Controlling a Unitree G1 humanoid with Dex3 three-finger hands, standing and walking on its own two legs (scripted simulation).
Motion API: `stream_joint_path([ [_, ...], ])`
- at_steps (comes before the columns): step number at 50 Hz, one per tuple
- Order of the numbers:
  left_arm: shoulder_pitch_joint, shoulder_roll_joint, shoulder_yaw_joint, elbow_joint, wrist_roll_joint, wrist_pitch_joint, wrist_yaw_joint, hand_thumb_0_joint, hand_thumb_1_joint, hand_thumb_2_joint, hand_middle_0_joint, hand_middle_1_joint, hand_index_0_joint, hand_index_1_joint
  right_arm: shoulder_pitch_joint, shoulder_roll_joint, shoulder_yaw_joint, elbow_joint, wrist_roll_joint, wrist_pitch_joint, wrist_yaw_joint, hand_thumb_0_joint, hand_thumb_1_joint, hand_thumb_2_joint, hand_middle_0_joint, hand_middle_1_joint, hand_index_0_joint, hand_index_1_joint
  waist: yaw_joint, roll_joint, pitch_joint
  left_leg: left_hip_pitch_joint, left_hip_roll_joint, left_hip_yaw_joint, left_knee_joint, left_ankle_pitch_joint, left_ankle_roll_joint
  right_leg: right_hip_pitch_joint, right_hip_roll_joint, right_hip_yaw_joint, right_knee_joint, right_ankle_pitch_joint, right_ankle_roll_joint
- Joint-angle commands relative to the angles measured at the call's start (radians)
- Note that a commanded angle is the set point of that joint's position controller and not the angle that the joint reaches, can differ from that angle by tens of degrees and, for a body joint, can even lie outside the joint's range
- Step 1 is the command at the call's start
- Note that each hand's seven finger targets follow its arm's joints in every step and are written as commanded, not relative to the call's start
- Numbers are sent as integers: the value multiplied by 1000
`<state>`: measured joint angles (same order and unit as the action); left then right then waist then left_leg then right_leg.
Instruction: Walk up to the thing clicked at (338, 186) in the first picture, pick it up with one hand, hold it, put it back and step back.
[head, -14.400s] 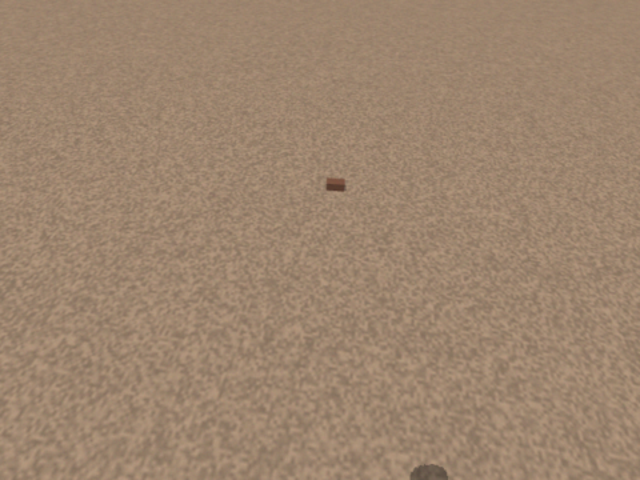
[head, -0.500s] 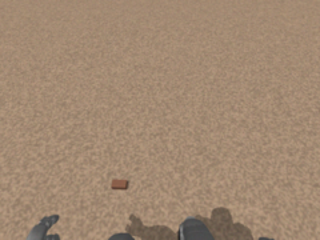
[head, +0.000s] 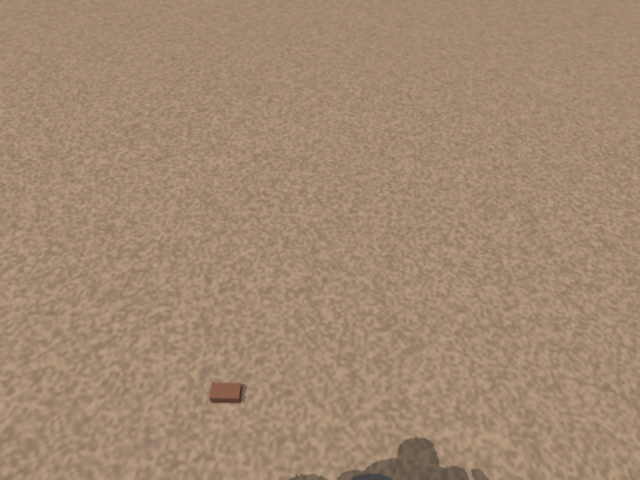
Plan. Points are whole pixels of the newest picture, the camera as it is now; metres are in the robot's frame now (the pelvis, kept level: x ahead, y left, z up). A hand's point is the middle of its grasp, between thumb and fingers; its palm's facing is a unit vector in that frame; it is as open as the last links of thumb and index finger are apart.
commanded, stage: walk up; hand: left
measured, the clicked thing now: (226, 392) +0.47 +0.22 -0.74
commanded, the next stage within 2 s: none
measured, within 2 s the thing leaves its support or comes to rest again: neither
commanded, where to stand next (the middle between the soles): +0.08 -0.02 m, yaw -1 degrees
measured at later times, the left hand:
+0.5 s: hand out of the picture +0.11 +0.27 -0.13, palm faces -0.03 -0.92 -0.39, open 7.4 cm
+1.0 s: hand (122, 465) +0.18 +0.26 -0.16, palm faces +0.00 -0.94 -0.34, open 7.4 cm
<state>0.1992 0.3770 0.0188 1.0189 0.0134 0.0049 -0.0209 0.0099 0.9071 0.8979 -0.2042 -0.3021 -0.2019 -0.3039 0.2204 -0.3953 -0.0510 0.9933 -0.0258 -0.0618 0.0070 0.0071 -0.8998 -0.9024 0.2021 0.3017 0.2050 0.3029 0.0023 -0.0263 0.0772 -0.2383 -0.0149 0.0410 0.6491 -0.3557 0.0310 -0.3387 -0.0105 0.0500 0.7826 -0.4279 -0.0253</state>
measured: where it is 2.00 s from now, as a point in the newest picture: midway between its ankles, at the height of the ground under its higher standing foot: outside the picture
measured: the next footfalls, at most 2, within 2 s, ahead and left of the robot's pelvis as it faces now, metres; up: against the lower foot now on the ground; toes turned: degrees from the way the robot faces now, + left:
right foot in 0.64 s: +0.20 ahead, -0.13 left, +0.00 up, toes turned -2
left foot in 0.92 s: +0.06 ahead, +0.12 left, +0.00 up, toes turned +3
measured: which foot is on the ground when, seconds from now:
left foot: down 0.00-0.66, up 0.68-0.90, down 0.92-1.00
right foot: down 0.00-0.44, up 0.46-0.62, down 0.64-0.94, up 0.96-1.00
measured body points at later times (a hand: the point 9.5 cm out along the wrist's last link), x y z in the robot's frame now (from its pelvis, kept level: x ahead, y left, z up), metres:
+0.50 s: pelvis +0.04 -0.01 +0.01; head +0.04 -0.01 +0.46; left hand +0.11 +0.31 -0.11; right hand +0.08 -0.33 -0.12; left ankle +0.00 +0.11 -0.72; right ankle +0.06 -0.14 -0.70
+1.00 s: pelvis +0.01 +0.01 -0.02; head +0.06 +0.02 +0.43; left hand +0.18 +0.31 -0.14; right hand +0.09 -0.31 -0.13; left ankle +0.02 +0.12 -0.72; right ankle +0.13 -0.12 -0.70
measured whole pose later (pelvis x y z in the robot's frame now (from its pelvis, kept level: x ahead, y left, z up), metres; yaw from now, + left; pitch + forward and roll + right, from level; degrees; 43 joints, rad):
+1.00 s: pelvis +0.01 +0.01 -0.02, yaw +2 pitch -4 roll +1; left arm -0.04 0.38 0.03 0.89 0.00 0.07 0.02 0.01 0.91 0.90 -0.21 -0.30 -0.20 -0.30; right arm 0.14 -0.38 -0.05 0.96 -0.02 0.02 -0.01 0.00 -0.90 -0.90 0.20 0.30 0.21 0.30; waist -0.03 -0.06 0.20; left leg -0.32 -0.02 0.03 0.79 -0.40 0.03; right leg -0.55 0.00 0.07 0.92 -0.42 -0.02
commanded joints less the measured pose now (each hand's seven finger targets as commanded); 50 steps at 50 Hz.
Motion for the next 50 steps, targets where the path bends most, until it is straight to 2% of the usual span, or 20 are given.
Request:
stream_joint_path([
  [1,-64,217,57,-82,-9,-35,17,0,900,900,-200,-300,-200,-300,-3,-274,-56,-63,1,-31,-23,0,-900,-900,200,300,200,300,-12,105,17,119,340,-364,-287,300,202,-181,-33,44,63,-99,-15],
  [6,-3,181,53,-34,-14,-55,23,0,900,900,-200,-300,-200,-300,-87,-222,-26,-72,24,6,-20,0,-900,-900,200,300,200,300,25,188,-66,3,177,-96,-102,555,56,163,-5,-69,-303,344,-10],
  [8,-13,258,62,-38,-8,-69,35,0,900,900,-200,-300,-200,-300,-68,-164,-11,-77,45,19,-20,0,-900,-900,200,300,200,300,13,47,-116,-89,103,-61,-23,352,-8,257,-167,152,-318,561,-69],
  [9,-54,296,59,-41,-15,-66,31,0,900,900,-200,-300,-200,-300,-49,-161,-16,-60,42,33,-23,0,-900,-900,200,300,200,300,-10,-8,-117,-13,62,-50,14,79,-18,134,-272,245,-354,508,-151],
  [11,-119,277,44,-54,-12,-58,29,0,900,900,-200,-300,-200,-300,-41,-163,-19,-23,32,41,-22,0,-900,-900,200,300,200,300,-32,-39,-94,61,57,-70,-67,0,-13,39,-266,238,-376,384,-147],
  [14,-6,316,77,-55,13,-55,3,0,900,900,-200,-300,-200,-300,-22,-238,-52,-47,4,20,23,0,-900,-900,200,300,200,300,12,-96,-46,-127,52,-109,-77,-343,64,69,-216,283,-410,-443,-142],
  [19,-25,293,75,-96,8,-60,-2,0,900,900,-200,-300,-200,-300,6,-182,-44,-59,-1,-8,29,0,-900,-900,200,300,200,300,3,-151,-46,-73,22,-21,-165,-66,30,137,-227,230,-425,-86,-147],
  [21,-123,235,57,-139,2,-54,-10,0,900,900,-200,-300,-200,-300,82,-231,-62,-50,-16,-20,24,0,-900,-900,200,300,200,300,-61,-20,-21,129,103,-209,-323,-207,73,-121,-107,74,-221,-114,-64],
  [22,-162,183,47,-156,-6,-52,-11,0,900,900,-200,-300,-200,-300,125,-306,-86,-42,-17,-26,19,0,-900,-900,200,300,200,300,-90,158,30,259,276,-489,-457,-327,139,-352,35,-64,28,-56,-7],
  [23,-193,229,60,-176,5,-60,3,0,900,900,-200,-300,-200,-300,161,-353,-97,-47,-4,-29,15,0,-900,-900,200,300,200,300,-103,134,116,273,400,-578,-459,-153,217,-473,-2,-18,108,-84,-2],
  [25,-117,226,57,-158,-7,-81,11,0,900,900,-200,-300,-200,-300,144,-294,-80,-61,4,-25,7,0,-900,-900,200,300,200,300,-60,99,82,322,348,-386,-319,442,234,-388,-35,8,62,-80,-2],
  [30,-26,163,53,-105,-15,-68,21,0,900,900,-200,-300,-200,-300,-17,-225,-42,-110,36,12,-17,0,-900,-900,200,300,200,300,26,150,-74,117,157,-54,-24,829,57,118,14,-123,-323,374,-21],
  [32,19,272,86,-98,-12,-54,38,0,900,900,-200,-300,-200,-300,-1,-159,-17,-124,67,27,-27,0,-900,-900,200,300,200,300,51,-27,-156,-109,58,-30,164,501,-8,361,-155,66,-289,873,-81],
  [33,17,308,84,-125,-18,-52,46,0,900,900,-200,-300,-200,-300,44,-138,-11,-115,70,47,-34,0,-900,-900,200,300,200,300,55,-131,-192,-137,-55,-54,354,-88,-17,334,-355,292,-384,1047,-187],
  [35,-96,292,70,-153,-16,-42,53,0,900,900,-200,-300,-200,-300,96,-184,-35,-83,50,80,-54,0,-900,-900,200,300,200,300,-11,-90,-152,-70,-7,-164,474,-295,-8,164,-376,277,-339,970,-263],
  [45,-225,256,67,-195,-4,41,52,0,900,900,-200,-300,-200,-300,139,-188,-49,-17,12,78,-38,0,-900,-900,200,300,200,300,-45,-134,-156,36,-7,7,-60,70,-32,-23,-226,98,-159,473,-137],
  [46,-212,209,61,-196,-12,52,48,0,900,900,-200,-300,-200,-300,97,-227,-57,-31,-5,71,-39,0,-900,-900,200,300,200,300,-37,5,-101,-2,74,-136,-201,93,-12,-101,-148,82,-67,293,-88],
  [47,-217,169,58,-210,-21,57,46,0,900,900,-200,-300,-200,-300,20,-338,-80,-70,-17,67,-39,0,-900,-900,200,300,200,300,-26,248,-57,-57,346,-499,-322,196,101,-228,41,-1,132,-25,-11],
  [48,-274,234,88,-205,-10,64,58,0,900,900,-200,-300,-200,-300,-44,-418,-99,-102,-3,62,-36,0,-900,-900,200,300,200,300,-63,268,-27,-256,478,-622,-373,281,243,-129,74,114,345,-210,-1],
  [50,-194,226,96,-164,-12,71,57,0,900,900,-200,-300,-200,-300,-152,-321,-77,-123,-9,47,-50,0,-900,-900,200,300,200,300,19,102,-16,-186,369,-400,-262,409,216,-172,91,180,541,-110,-9],
])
